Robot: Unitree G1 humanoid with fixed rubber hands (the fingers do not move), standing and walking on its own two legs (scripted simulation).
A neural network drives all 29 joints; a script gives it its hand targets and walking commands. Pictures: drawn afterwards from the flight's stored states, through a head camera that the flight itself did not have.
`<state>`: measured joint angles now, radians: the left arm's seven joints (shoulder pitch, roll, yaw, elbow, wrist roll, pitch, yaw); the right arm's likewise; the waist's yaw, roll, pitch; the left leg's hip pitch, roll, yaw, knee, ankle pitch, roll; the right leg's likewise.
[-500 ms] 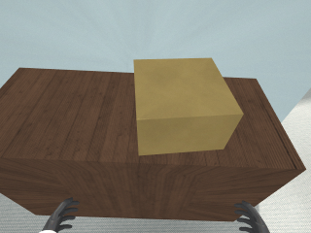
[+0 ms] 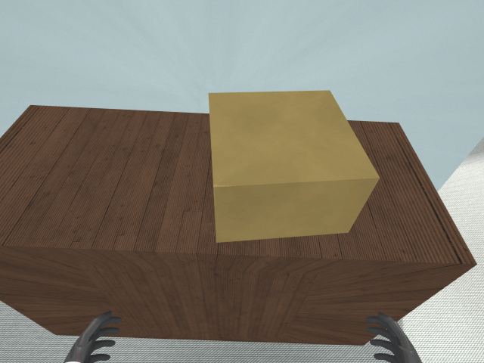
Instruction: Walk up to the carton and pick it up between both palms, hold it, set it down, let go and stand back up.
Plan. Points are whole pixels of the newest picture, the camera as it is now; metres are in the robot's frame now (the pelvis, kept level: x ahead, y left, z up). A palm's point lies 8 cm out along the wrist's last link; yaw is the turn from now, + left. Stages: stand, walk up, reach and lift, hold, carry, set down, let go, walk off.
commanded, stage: stand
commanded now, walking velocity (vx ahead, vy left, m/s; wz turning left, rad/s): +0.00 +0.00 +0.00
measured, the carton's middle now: (276, 161) +0.52 -0.06 +0.02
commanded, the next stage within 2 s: walk up in 0.90 s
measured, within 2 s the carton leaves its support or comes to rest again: neither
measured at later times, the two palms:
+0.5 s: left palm out of the picture +0.14 +0.27 -0.08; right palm out of the picture +0.15 -0.26 -0.06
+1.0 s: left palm out of the picture +0.12 +0.29 -0.08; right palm out of the picture +0.15 -0.25 -0.06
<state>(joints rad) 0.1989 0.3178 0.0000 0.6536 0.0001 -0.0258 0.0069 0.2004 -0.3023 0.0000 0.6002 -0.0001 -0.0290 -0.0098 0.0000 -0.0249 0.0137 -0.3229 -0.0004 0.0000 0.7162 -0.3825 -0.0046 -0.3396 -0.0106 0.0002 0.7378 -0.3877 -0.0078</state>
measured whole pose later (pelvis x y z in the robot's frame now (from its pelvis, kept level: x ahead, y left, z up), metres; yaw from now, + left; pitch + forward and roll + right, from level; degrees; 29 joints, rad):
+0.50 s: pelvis +0.00 +0.01 +0.00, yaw +0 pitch -2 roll +0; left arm 0.20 0.32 0.00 0.68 0.00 -0.03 0.01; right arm 0.20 -0.30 0.00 0.60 0.00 -0.03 -0.01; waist 0.00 -0.02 0.01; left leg -0.31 0.00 0.00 0.72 -0.38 0.00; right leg -0.32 -0.01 0.00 0.72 -0.38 0.00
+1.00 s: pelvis -0.01 +0.02 +0.00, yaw +0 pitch -3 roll -1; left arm 0.20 0.32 0.00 0.71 0.00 -0.03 0.01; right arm 0.20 -0.31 0.00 0.60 0.00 -0.03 -0.01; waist 0.00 0.00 0.01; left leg -0.30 0.00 0.00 0.72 -0.37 0.01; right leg -0.30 -0.01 0.00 0.69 -0.35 0.01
